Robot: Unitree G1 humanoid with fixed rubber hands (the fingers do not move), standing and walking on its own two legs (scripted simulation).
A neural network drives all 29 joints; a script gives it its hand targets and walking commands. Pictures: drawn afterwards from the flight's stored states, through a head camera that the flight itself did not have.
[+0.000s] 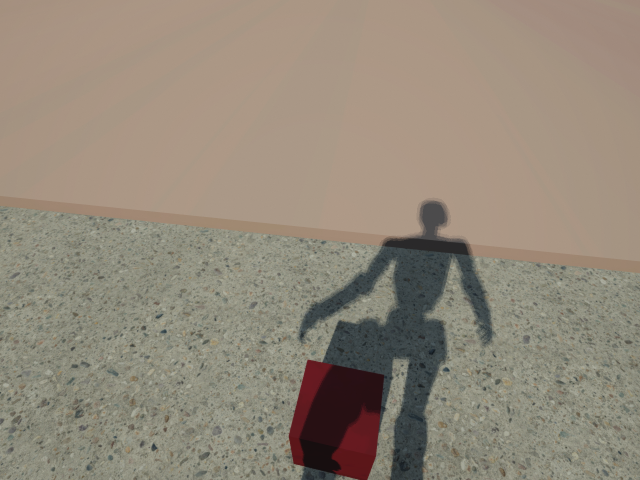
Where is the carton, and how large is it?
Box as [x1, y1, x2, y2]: [289, 360, 383, 479]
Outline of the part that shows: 307,360 289,433 293,462 296,464 358,479 366,479 375,457 383,375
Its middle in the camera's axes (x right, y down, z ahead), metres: +0.05 +0.51 +1.08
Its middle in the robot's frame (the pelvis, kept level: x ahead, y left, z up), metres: +0.43 -0.03 -0.66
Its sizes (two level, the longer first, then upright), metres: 0.210 0.200 0.250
